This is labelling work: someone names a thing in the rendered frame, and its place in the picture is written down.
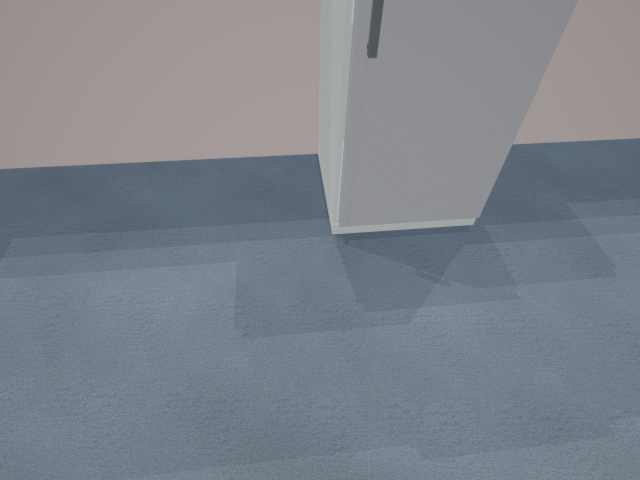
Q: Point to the fridge door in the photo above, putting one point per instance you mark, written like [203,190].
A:
[431,120]

